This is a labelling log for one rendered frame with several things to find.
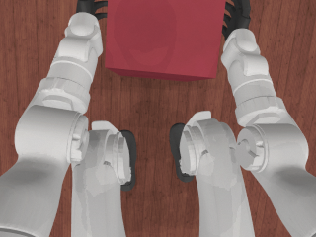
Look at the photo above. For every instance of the right robot upper arm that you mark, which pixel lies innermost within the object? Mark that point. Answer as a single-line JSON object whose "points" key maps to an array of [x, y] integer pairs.
{"points": [[276, 154]]}

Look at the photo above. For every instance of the left robot forearm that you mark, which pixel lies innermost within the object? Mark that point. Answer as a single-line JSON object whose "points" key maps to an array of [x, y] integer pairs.
{"points": [[72, 70]]}

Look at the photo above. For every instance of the left robot thigh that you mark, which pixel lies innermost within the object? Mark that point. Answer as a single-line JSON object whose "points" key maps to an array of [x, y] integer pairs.
{"points": [[96, 186]]}

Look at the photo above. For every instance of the carton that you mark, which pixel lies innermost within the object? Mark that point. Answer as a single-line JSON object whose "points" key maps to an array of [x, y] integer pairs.
{"points": [[177, 40]]}

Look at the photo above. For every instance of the left robot upper arm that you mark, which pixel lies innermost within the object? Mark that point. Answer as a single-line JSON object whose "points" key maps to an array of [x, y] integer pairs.
{"points": [[49, 140]]}

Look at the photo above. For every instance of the right robot hand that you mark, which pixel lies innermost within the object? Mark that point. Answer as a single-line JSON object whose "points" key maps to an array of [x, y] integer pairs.
{"points": [[240, 17]]}

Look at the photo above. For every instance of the right robot forearm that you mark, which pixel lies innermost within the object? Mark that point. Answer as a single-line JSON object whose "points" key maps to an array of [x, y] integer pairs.
{"points": [[252, 86]]}

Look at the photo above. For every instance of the robot right shin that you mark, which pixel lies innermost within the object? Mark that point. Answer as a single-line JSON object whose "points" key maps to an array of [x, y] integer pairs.
{"points": [[202, 115]]}

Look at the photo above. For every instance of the left robot hand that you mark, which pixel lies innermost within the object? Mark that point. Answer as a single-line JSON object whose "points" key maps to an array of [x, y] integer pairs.
{"points": [[90, 6]]}

